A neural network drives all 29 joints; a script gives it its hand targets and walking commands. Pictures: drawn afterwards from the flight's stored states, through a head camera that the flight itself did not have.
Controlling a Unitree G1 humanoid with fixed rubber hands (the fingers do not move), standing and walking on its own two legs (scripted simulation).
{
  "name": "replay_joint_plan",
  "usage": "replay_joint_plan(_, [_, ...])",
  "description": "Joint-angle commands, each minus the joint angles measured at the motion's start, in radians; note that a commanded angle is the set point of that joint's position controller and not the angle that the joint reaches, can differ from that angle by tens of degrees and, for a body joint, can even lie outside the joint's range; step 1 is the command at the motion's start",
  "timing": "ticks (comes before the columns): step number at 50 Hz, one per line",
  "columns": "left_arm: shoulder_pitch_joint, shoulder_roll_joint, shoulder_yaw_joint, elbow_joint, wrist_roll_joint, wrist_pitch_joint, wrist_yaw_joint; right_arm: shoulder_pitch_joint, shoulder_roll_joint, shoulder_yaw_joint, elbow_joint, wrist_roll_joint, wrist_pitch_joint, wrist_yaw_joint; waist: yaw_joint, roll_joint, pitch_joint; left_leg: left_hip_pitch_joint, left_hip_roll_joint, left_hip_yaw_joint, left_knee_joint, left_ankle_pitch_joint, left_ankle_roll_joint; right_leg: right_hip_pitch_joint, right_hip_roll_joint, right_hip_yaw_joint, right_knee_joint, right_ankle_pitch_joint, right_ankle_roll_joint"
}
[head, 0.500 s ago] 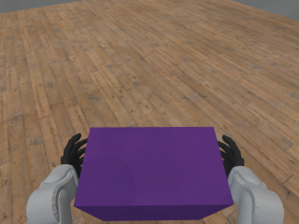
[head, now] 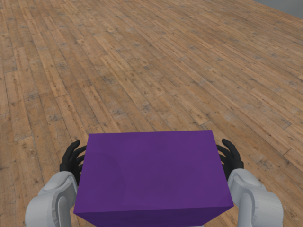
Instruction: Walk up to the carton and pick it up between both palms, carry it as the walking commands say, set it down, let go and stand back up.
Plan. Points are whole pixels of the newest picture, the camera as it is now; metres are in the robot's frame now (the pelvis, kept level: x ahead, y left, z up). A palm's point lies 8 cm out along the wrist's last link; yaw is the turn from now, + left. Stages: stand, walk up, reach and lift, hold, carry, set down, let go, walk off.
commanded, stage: carry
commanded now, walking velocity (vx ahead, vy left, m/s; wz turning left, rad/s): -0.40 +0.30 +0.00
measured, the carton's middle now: (152, 185) +0.22 +0.01 +0.01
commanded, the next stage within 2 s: none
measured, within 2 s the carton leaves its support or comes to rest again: neither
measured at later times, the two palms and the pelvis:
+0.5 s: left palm out of the picture +0.04 +0.34 +0.09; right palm out of the picture +0.03 -0.03 +0.09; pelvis -0.20 +0.17 +0.00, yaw -1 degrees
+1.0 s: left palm out of the picture -0.15 +0.50 +0.10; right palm out of the picture -0.18 +0.13 +0.07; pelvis -0.39 +0.34 +0.01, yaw -3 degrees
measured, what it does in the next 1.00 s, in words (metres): walks backwards: right foot, then left foot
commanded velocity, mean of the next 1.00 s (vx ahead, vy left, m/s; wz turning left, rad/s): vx -0.40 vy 0.30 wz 0.00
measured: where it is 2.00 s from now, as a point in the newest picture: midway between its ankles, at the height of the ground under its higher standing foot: outside the picture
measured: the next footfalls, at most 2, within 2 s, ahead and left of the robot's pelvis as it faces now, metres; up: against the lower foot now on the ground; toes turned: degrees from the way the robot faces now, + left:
right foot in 0.18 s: -0.07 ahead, -0.03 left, +0.00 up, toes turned -8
left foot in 0.54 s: -0.18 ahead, +0.37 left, +0.00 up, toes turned +1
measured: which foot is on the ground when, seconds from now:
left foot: down 0.00-0.18, up 0.20-0.52, down 0.54-0.84, up 0.86-1.00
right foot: up 0.00-0.16, down 0.18-0.54, up 0.56-0.82, down 0.84-1.00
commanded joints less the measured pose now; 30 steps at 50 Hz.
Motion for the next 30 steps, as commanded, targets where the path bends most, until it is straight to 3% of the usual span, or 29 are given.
replay_joint_plan(1, [-0.447, -0.812, -0.883, -0.178, -0.248, -0.02, -0.075, -0.364, 0.658, 0.75, -0.154, 0.196, -0.027, 0.074, -0.002, 0.267, -0.217, 0.059, 0.136, 0.03, -0.115, 0.557, 0.157, 0.136, 0.058, -0.047, 0.164, 0.016, -0.003])
replay_joint_plan(3, [-0.443, -0.789, -0.894, -0.201, -0.242, -0.025, -0.066, -0.363, 0.644, 0.767, -0.177, 0.192, -0.036, 0.072, -0.009, 0.258, -0.214, 0.106, 0.144, -0.051, -0.167, 0.417, 0.165, 0.191, 0.066, -0.092, -0.042, -0.023, 0.011])
replay_joint_plan(6, [-0.385, -0.732, -0.871, -0.176, -0.225, -0.007, -0.054, -0.307, 0.619, 0.766, -0.147, 0.18, -0.019, 0.057, -0.016, 0.274, -0.255, 0.225, 0.193, -0.193, -0.188, 0.432, 0.212, 0.278, 0.051, -0.07, -0.408, -0.025, -0.021])
replay_joint_plan(7, [-0.364, -0.721, -0.853, -0.156, -0.219, -0.001, -0.056, -0.3, 0.609, 0.769, -0.143, 0.177, -0.012, 0.052, -0.013, 0.243, -0.266, 0.227, 0.183, -0.196, -0.187, 0.413, 0.199, 0.335, 0.052, -0.079, -0.554, 0.04, -0.027])
replay_joint_plan(8, [-0.35, -0.717, -0.832, -0.14, -0.215, 0.002, -0.06, -0.303, 0.601, 0.775, -0.144, 0.178, -0.006, 0.048, -0.005, 0.194, -0.279, 0.175, 0.159, -0.174, -0.168, 0.373, 0.164, 0.445, 0.02, -0.059, -0.726, 0.135, -0.034])
replay_joint_plan(9, [-0.341, -0.71, -0.806, -0.127, -0.21, 0.003, -0.067, -0.301, 0.593, 0.78, -0.139, 0.178, -0.001, 0.044, -0.001, 0.064, -0.254, 0.03, 0.102, -0.127, -0.082, 0.29, 0.098, 0.584, -0.078, 0.058, -0.864, 0.226, -0.045])
replay_joint_plan(10, [-0.316, -0.703, -0.791, -0.108, -0.204, 0.002, -0.073, -0.292, 0.584, 0.783, -0.156, 0.163, 0.005, 0.041, -0.008, -0.218, -0.229, -0.243, 0.004, -0.042, 0.139, -0.154, 0.002, 0.706, -0.389, 0.362, -0.797, 0.643, -0.138])
replay_joint_plan(11, [-0.316, -0.721, -0.788, -0.109, -0.2, 0.0, -0.077, -0.367, 0.592, 0.808, -0.207, 0.174, 0.003, 0.046, -0.007, -0.309, -0.14, -0.337, -0.029, -0.005, 0.471, -0.34, -0.031, 0.541, -0.579, 0.453, -0.798, 0.934, -0.254])
replay_joint_plan(12, [-0.343, -0.746, -0.79, -0.133, -0.21, -0.002, -0.082, -0.407, 0.631, 0.815, -0.192, 0.194, 0.002, 0.052, -0.009, -0.125, -0.105, -0.287, -0.007, -0.117, 0.665, -0.299, -0.032, 0.44, -0.493, 0.336, -0.767, 0.882, -0.245])
replay_joint_plan(13, [-0.351, -0.745, -0.781, -0.148, -0.201, -0.005, -0.087, -0.438, 0.652, 0.835, -0.196, 0.224, 0.0, 0.06, -0.008, -0.058, -0.086, -0.267, -0.022, -0.125, 0.774, -0.226, -0.029, 0.356, -0.414, 0.22, -0.765, 0.716, -0.213])
replay_joint_plan(14, [-0.347, -0.736, -0.769, -0.146, -0.186, -0.008, -0.089, -0.458, 0.664, 0.851, -0.191, 0.239, -0.001, 0.066, -0.009, -0.077, -0.071, -0.262, -0.026, -0.115, 0.83, -0.163, -0.025, 0.321, -0.336, 0.125, -0.76, 0.603, -0.173])
replay_joint_plan(15, [-0.343, -0.735, -0.76, -0.15, -0.18, -0.01, -0.089, -0.464, 0.672, 0.862, -0.196, 0.25, -0.002, 0.068, -0.014, -0.138, -0.064, -0.268, -0.031, -0.078, 0.844, -0.116, -0.03, 0.323, -0.288, 0.066, -0.753, 0.547, -0.15])
replay_joint_plan(16, [-0.34, -0.724, -0.755, -0.157, -0.177, -0.011, -0.086, -0.473, 0.672, 0.868, -0.2, 0.258, 0.0, 0.065, -0.013, -0.159, -0.069, -0.253, -0.034, -0.041, 0.801, -0.102, -0.042, 0.336, -0.253, 0.039, -0.753, 0.506, -0.132])
replay_joint_plan(20, [-0.324, -0.711, -0.764, -0.182, -0.167, -0.009, -0.075, -0.448, 0.677, 0.87, -0.194, 0.265, 0.011, 0.058, -0.011, -0.233, -0.11, -0.164, -0.035, 0.042, 0.471, -0.168, -0.054, 0.401, -0.263, 0.095, -0.805, 0.507, -0.113])
replay_joint_plan(22, [-0.319, -0.706, -0.779, -0.193, -0.171, -0.006, -0.07, -0.415, 0.678, 0.86, -0.18, 0.261, 0.014, 0.057, -0.01, -0.273, -0.15, -0.085, -0.035, 0.037, 0.288, -0.201, -0.039, 0.425, -0.284, 0.117, -0.821, 0.514, -0.103])
replay_joint_plan(25, [-0.303, -0.707, -0.8, -0.188, -0.165, -0.003, -0.062, -0.37, 0.66, 0.832, -0.148, 0.25, 0.015, 0.06, -0.007, -0.307, -0.212, 0.032, -0.049, 0.044, -0.03, -0.176, -0.009, 0.452, -0.294, 0.135, -0.817, 0.403, -0.075])
replay_joint_plan(26, [-0.312, -0.709, -0.809, -0.187, -0.166, -0.005, -0.058, -0.353, 0.657, 0.823, -0.139, 0.245, 0.012, 0.061, -0.02, -0.253, -0.243, 0.122, -0.044, 0.053, -0.197, -0.117, 0.0, 0.418, -0.258, 0.094, -0.735, 0.357, -0.054])
replay_joint_plan(27, [-0.322, -0.708, -0.815, -0.188, -0.167, -0.008, -0.056, -0.354, 0.659, 0.815, -0.134, 0.24, 0.009, 0.062, -0.016, -0.1, -0.241, 0.202, -0.02, 0.033, -0.295, -0.108, 0.014, 0.315, -0.165, 0.007, -0.599, 0.277, -0.034])
replay_joint_plan(28, [-0.317, -0.697, -0.813, -0.188, -0.16, -0.004, -0.052, -0.338, 0.651, 0.805, -0.133, 0.232, 0.008, 0.066, -0.018, 0.113, -0.204, 0.236, 0.097, -0.069, -0.339, -0.044, 0.039, 0.131, -0.07, -0.068, -0.405, 0.046, -0.013])
replay_joint_plan(29, [-0.38, -0.733, -0.878, -0.249, -0.208, -0.01, -0.062, -0.366, 0.631, 0.772, -0.163, 0.215, -0.01, 0.073, -0.03, 0.504, -0.196, 0.066, 0.362, -0.343, -0.339, 0.302, 0.19, 0.031, 0.07, -0.14, -0.1, -0.233, 0.029])
replay_joint_plan(30, [-0.421, -0.774, -0.894, -0.235, -0.229, -0.016, -0.068, -0.366, 0.652, 0.758, -0.18, 0.222, -0.017, 0.075, -0.029, 0.452, -0.2, 0.011, 0.321, -0.209, -0.248, 0.558, 0.234, 0.101, 0.055, 0.003, 0.167, -0.228, -0.007])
